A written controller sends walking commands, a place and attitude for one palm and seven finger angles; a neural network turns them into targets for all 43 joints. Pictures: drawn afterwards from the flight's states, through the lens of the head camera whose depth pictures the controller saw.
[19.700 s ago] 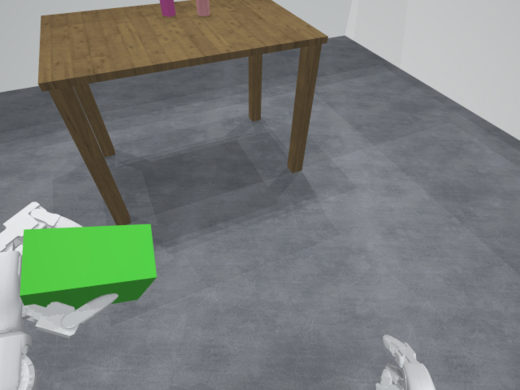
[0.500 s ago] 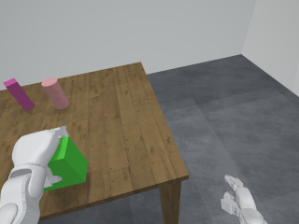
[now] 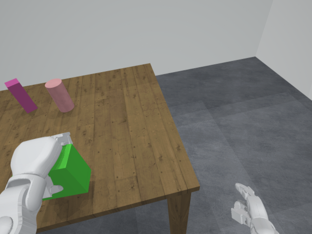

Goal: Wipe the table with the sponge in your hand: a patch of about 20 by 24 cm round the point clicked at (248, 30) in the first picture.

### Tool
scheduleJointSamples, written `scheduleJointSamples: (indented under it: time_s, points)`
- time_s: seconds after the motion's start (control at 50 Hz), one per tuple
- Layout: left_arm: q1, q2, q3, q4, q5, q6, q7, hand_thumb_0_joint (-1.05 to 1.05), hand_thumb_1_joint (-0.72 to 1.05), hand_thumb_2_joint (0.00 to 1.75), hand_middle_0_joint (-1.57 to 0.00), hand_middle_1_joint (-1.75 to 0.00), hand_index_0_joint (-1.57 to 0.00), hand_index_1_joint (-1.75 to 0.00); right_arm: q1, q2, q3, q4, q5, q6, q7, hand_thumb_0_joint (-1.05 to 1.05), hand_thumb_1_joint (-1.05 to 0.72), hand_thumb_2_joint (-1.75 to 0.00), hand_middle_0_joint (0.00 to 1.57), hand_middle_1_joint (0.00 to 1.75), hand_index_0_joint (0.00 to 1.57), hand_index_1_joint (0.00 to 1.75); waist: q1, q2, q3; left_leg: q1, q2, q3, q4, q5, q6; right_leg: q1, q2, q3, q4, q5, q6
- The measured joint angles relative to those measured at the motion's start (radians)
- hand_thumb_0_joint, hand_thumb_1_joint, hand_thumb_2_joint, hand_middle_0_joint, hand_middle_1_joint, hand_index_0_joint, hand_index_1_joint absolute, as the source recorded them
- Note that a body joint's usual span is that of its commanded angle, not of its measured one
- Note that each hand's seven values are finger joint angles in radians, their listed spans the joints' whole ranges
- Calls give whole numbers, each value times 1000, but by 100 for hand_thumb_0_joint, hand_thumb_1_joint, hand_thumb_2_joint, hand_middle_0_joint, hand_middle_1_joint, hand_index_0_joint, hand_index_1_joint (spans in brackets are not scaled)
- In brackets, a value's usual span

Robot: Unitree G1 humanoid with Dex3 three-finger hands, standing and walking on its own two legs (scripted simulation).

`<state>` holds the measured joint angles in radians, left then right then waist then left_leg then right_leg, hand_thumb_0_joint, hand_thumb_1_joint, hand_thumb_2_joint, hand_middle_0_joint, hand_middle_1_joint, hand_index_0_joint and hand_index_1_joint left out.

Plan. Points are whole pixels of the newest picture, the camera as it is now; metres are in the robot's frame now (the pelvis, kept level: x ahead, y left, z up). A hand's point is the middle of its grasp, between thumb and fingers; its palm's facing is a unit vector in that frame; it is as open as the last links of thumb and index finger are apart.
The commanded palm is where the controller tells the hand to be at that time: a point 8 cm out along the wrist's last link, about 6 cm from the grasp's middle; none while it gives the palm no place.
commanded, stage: move the sponge above the wiping area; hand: left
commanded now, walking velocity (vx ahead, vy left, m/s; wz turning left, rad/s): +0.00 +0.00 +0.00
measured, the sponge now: (60, 177) +0.20 +0.29 +0.06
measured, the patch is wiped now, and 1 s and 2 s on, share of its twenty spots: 0.00 0.00 0.10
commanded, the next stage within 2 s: lower the sponge onto the table in 0.24 s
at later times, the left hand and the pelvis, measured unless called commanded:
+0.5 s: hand (47, 167) +0.20 +0.29 +0.12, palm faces +0.07 -0.07 -1.00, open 10.0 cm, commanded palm +0.17 +0.28 +0.18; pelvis +0.00 +0.00 +0.00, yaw +0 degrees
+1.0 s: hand (56, 169) +0.20 +0.29 +0.09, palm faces -0.02 -0.08 -1.00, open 10.0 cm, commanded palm +0.18 +0.28 +0.16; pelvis +0.00 -0.01 +0.00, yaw +0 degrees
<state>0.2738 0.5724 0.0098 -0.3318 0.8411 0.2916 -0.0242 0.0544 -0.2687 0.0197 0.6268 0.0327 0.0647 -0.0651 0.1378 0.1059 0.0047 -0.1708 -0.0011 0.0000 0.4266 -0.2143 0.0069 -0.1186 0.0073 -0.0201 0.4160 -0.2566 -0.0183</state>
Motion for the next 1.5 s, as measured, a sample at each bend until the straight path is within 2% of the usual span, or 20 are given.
scheduleJointSamples:
  time_s: [0.12, 0.24, 0.36, 0.48, 0.62, 0.76, 0.84, 0.96, 1.1, 1.28, 1.5]
  points:
    - [-31, 7, 19, 17, -4, 30, 21, -1, -50, 104, -74, -134, -75, -134, -11, 13, 8, 10, 5, 11, 9, 1, -91, -90, 20, 30, 20, 30, -3, -2, 1, 5, 0, 3, -5, 1, 0, 3, 0, 4, -6, 3, 0]
    - [11, -2, 30, -28, -16, 74, -3, -1, -50, 104, -74, -134, -75, -134, -16, 11, 13, -4, 6, 18, 22, 1, -91, -90, 20, 30, 21, 30, -13, 4, -9, 0, -3, 9, -6, 0, 4, -5, -3, 9, -2, 1, 5]
    - [69, 5, 15, -79, -10, 51, -10, -1, -50, 104, -74, -134, -75, -134, -7, 3, 7, -17, 2, 19, 20, 1, -91, -90, 20, 30, 20, 30, -3, 3, -9, -4, -4, 7, 4, -5, 6, -5, -4, 8, 4, -2, 6]
    - [24, -6, -2, -43, 2, 39, 16, -1, -50, 104, -74, -134, -75, -134, -6, 5, 5, -4, 4, 15, 9, 1, -91, -90, 20, 30, 20, 30, 11, 2, -4, -1, -5, -2, 5, 0, 4, 2, -4, -1, 1, 1, 4]
    - [-56, -25, -35, 14, 19, 66, 6, -1, -50, 104, -74, -134, -75, -134, -26, 16, 21, 7, 5, 16, 6, 1, -91, -90, 20, 30, 20, 30, 2, 2, 1, 6, -5, -2, -12, 13, 1, 2, -4, -1, -2, 7, 0]
    - [-26, -16, -19, -9, 11, 79, 1, -1, -50, 104, -74, -134, -75, -134, -30, 16, 24, -7, 6, 26, 23, 1, -91, -90, 20, 30, 21, 30, -14, 7, -9, 5, 2, 7, -14, 11, -3, -5, 3, 9, 1, 6, -3]
    - [-12, -15, -10, 10, 7, 90, -3, -1, -50, 104, -74, -134, -75, -134, -22, 3, 20, -9, 9, 31, 20, 1, -91, -90, 20, 30, 21, 30, -13, 6, -8, -2, 5, 4, -6, 7, -6, -11, 5, 7, 7, 2, -5]
    - [-17, -15, -13, 61, 9, 41, -7, -1, -50, 104, -74, -134, -75, -134, -3, -10, 8, 1, 7, 14, -1, 1, -91, -90, 20, 30, 20, 30, -8, 1, 3, -8, 8, -6, 6, 0, -8, -9, 10, -3, 9, -3, -9]
    - [-21, -15, 5, 87, 15, -21, 25, -1, -50, 104, -74, -134, -75, -134, 14, -2, -7, 10, 2, -1, -4, 1, -91, -90, 20, 30, 20, 30, -14, -5, 6, -8, 14, -4, 13, -10, -11, -5, 15, -1, 5, -5, -12]
    - [49, -29, 26, 61, 3, 5, 49, -1, -50, 104, -74, -134, -75, -134, 19, 0, -13, 6, 4, 11, 17, 1, -91, -90, 20, 30, 20, 30, -25, -4, -12, -18, 11, 6, 22, -25, -6, -19, 12, 10, 17, -18, -6]
    - [73, -56, -13, 54, 34, -22, 76, -1, -50, 104, -74, -134, -75, -134, 17, 7, -20, 6, -1, 8, 16, 1, -91, -90, 20, 30, 20, 30, -3, -7, -17, -30, 3, 1, 39, -33, 1, -24, 4, 6, 23, -23, 1]
